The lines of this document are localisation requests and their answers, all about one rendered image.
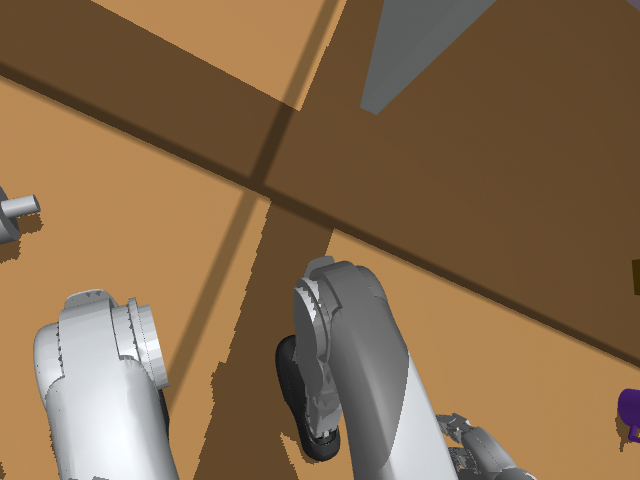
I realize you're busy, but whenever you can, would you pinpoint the right robot hand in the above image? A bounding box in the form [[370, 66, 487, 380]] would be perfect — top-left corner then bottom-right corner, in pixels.
[[435, 413, 518, 480]]

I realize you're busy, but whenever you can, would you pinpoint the right robot foot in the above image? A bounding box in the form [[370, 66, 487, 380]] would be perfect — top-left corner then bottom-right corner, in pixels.
[[275, 335, 340, 461]]

